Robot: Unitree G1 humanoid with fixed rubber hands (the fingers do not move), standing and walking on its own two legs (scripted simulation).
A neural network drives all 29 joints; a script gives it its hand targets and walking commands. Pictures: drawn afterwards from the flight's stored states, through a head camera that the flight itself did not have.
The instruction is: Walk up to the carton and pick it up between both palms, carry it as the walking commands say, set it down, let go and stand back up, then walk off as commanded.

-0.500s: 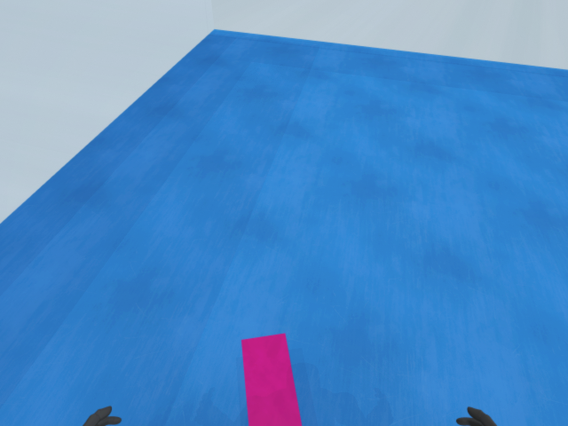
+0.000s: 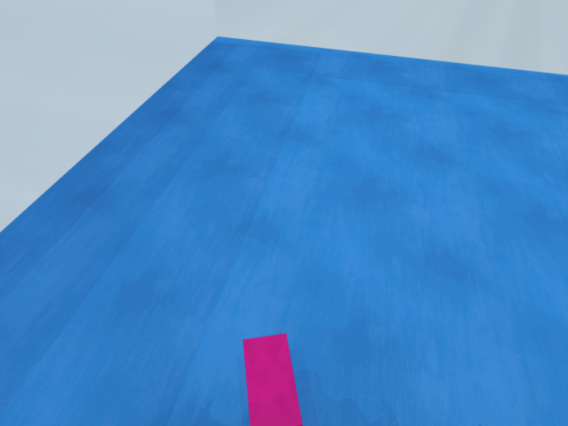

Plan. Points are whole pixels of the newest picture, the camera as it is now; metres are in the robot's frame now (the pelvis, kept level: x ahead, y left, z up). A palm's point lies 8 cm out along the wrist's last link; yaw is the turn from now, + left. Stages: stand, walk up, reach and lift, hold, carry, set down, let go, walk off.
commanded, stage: stand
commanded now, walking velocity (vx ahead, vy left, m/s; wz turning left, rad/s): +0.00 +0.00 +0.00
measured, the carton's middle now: (270, 386) +0.42 +0.04 -0.71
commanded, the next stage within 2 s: walk off in 0.60 s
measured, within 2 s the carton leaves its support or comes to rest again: neither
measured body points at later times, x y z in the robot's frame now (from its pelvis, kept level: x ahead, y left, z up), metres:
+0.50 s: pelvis -0.01 +0.00 +0.00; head -0.01 +0.01 +0.45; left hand +0.09 +0.31 -0.12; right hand +0.09 -0.31 -0.11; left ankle -0.02 +0.09 -0.75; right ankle -0.03 -0.11 -0.75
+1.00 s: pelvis -0.02 +0.02 +0.00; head +0.00 +0.02 +0.45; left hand +0.05 +0.33 -0.12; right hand +0.07 -0.29 -0.13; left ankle -0.05 +0.12 -0.68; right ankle -0.03 -0.12 -0.75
